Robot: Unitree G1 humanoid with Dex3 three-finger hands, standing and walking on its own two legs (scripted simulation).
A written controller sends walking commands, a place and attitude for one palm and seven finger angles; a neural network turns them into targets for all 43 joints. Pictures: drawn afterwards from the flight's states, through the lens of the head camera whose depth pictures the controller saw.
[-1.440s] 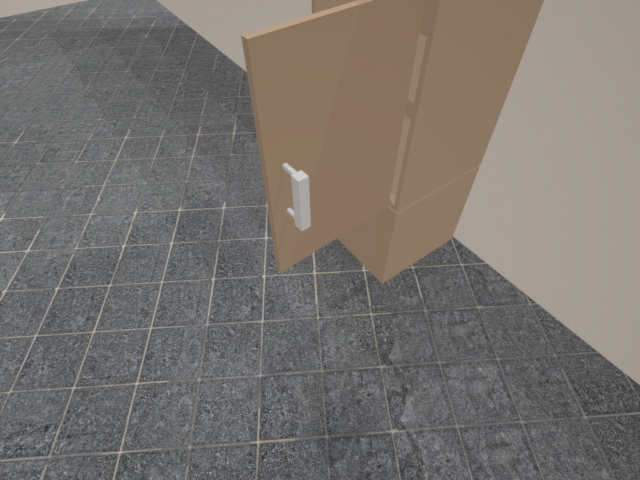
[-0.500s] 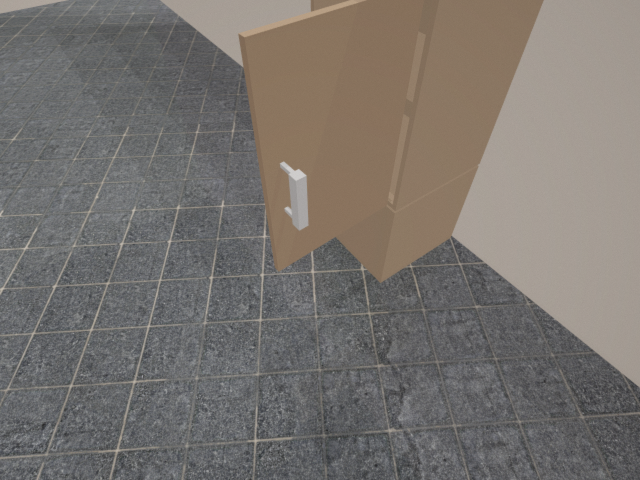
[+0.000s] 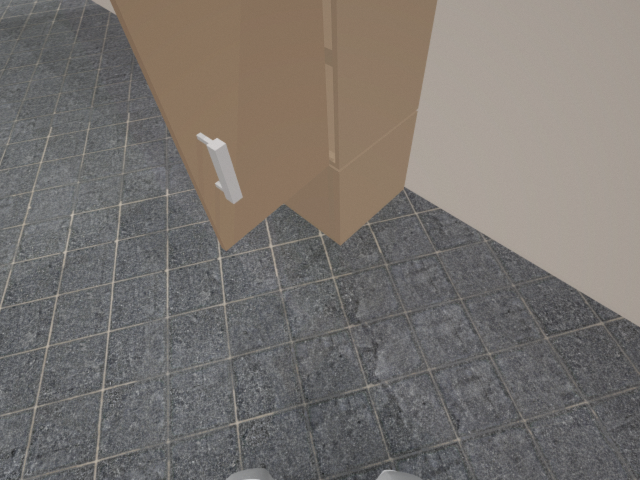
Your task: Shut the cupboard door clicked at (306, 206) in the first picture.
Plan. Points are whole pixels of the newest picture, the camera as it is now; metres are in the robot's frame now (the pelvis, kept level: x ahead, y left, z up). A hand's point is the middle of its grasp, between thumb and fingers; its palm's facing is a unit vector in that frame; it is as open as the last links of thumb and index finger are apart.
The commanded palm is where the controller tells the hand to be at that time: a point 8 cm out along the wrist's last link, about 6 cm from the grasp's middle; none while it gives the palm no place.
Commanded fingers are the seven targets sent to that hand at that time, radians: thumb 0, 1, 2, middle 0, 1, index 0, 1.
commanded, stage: walk around to get in front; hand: left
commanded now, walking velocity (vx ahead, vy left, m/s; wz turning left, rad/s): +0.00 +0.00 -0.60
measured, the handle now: (218, 168) +0.65 +0.26 -0.06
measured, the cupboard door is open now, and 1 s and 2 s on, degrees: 93 93 93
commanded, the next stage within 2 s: none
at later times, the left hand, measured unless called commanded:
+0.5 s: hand out of the picture +0.08 +0.22 -0.15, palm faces -0.18 -0.95 -0.25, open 7.4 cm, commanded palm none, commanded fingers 0.00 0.90 0.90 -0.20 -0.30 -0.20 -0.30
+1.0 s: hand (265, 431) +0.19 +0.11 -0.14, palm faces -0.58 -0.77 -0.28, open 7.4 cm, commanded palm none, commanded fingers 0.00 0.90 0.90 -0.20 -0.30 -0.20 -0.30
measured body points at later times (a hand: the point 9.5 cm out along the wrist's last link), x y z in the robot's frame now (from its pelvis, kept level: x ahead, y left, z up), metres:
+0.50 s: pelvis -0.01 +0.02 +0.02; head +0.04 +0.01 +0.47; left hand +0.09 +0.27 -0.13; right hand +0.06 -0.26 -0.11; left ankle +0.01 +0.16 -0.71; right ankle +0.02 -0.07 -0.72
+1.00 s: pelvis -0.03 +0.01 +0.01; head +0.02 -0.04 +0.46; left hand +0.22 +0.15 -0.12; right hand -0.15 -0.25 -0.14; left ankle +0.03 +0.14 -0.65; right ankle -0.07 -0.10 -0.72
